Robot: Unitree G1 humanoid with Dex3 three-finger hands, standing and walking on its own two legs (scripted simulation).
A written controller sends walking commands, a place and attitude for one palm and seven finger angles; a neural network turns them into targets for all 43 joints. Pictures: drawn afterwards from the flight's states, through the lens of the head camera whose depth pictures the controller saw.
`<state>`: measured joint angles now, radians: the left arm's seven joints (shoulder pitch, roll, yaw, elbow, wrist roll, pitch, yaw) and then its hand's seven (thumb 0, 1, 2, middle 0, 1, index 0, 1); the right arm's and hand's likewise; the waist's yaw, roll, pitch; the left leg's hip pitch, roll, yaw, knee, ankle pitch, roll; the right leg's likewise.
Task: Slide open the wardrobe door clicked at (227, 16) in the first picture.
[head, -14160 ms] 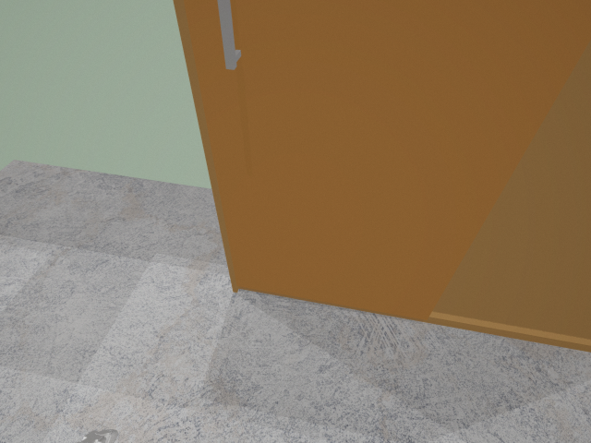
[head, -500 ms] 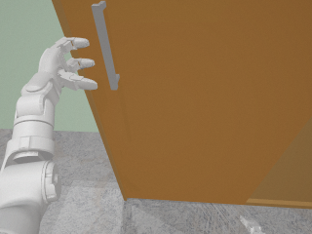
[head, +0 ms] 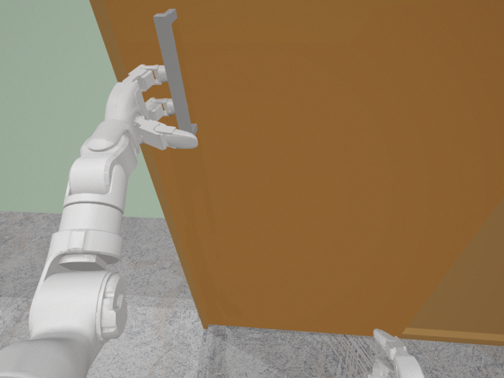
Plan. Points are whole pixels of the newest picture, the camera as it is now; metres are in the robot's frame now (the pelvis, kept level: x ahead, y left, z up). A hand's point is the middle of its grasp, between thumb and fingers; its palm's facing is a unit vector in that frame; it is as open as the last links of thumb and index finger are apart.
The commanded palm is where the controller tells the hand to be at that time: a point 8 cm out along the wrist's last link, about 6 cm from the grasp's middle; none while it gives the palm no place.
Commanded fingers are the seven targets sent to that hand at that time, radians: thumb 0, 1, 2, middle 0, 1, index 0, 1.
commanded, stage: feel for the door with the fingertips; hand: left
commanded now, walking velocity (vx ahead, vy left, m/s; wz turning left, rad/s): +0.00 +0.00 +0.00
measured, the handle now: (180, 84) +0.48 +0.14 +0.27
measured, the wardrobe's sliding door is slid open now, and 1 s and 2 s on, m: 0.00 0.00 0.00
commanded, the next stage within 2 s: slide the fingers in behind the handle in 0.42 s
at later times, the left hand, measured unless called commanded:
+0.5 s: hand (163, 105) +0.44 +0.16 +0.26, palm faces +0.01 -1.00 -0.01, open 13.8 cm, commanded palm +0.43 +0.21 +0.26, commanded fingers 0.00 -0.50 0.30 -0.30 -1.20 -0.30 -1.20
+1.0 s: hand (166, 112) +0.43 +0.15 +0.25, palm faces -0.02 -1.00 +0.01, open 13.9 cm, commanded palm +0.40 +0.20 +0.26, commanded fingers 0.00 -0.50 0.30 -0.30 -1.20 -0.30 -1.20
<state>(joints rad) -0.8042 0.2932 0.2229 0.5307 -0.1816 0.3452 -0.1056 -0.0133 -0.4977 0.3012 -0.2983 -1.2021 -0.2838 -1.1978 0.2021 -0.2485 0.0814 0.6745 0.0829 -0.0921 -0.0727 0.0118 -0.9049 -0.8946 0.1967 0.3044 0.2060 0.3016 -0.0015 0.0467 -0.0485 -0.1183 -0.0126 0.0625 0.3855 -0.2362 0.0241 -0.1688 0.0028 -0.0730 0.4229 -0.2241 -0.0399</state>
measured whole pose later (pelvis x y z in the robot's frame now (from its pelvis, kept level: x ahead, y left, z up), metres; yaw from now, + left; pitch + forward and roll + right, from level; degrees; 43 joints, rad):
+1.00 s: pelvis -0.01 +0.01 +0.00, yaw -1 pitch -1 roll +0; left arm -0.85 0.33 0.24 0.67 -0.18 0.25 -0.14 -0.01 -0.50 0.30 -0.30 -1.21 -0.30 -1.21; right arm 0.27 -0.27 0.07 0.70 0.09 -0.14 -0.07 0.01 -0.91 -0.89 0.20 0.30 0.21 0.30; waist -0.02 0.04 -0.05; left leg -0.15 -0.01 0.08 0.39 -0.23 0.03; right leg -0.20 0.00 -0.06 0.41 -0.20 -0.03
